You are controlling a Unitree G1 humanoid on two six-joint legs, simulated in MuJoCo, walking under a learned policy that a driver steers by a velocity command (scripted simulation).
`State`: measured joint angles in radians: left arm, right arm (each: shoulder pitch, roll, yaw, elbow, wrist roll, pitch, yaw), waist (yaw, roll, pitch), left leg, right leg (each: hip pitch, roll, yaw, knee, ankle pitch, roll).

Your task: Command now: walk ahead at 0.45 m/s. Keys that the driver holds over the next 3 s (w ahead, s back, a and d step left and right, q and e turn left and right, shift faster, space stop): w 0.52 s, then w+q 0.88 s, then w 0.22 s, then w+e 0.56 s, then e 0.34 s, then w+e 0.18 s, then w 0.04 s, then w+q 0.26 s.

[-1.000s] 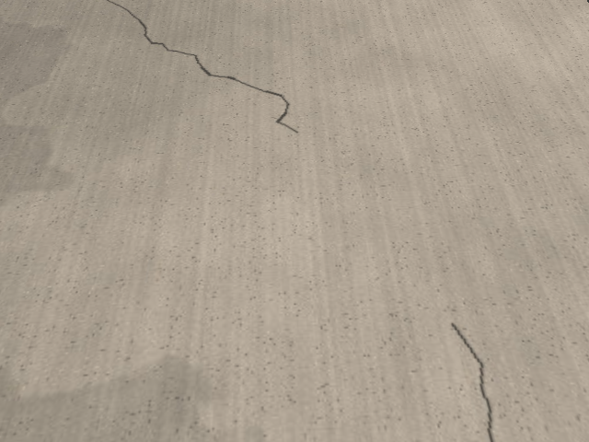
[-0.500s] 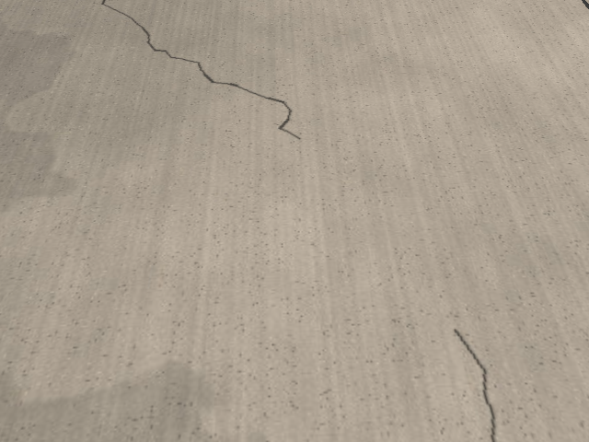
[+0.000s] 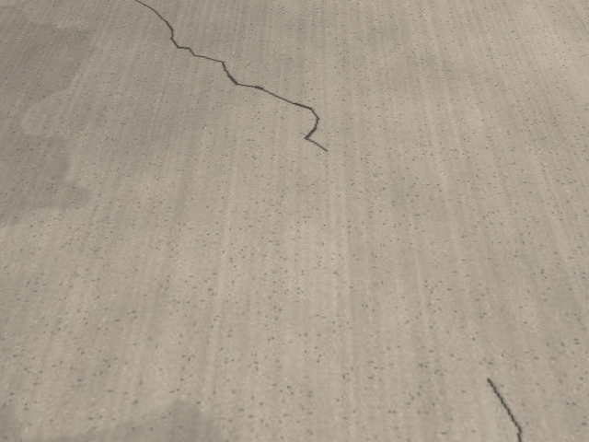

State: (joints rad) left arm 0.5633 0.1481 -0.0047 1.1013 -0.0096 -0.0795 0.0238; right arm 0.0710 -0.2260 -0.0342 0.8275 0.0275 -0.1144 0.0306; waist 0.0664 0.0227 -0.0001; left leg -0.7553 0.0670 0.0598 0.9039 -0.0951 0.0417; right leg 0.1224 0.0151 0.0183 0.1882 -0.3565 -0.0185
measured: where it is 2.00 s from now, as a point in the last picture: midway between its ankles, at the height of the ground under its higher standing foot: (246, 223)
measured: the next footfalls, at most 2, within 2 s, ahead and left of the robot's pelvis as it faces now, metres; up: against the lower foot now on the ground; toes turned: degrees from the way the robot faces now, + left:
left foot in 0.12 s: +0.28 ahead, +0.12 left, +0.00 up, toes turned +2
right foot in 0.70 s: +0.57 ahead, -0.13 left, +0.00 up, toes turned +2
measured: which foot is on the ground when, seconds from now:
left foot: up 0.00-0.10, down 0.12-0.70, up 0.72-1.00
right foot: down 0.00-0.14, up 0.16-0.68, down 0.70-1.00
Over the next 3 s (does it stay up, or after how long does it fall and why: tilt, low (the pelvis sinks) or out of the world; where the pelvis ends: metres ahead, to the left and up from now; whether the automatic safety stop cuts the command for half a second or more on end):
stays up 1.42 0.28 0.01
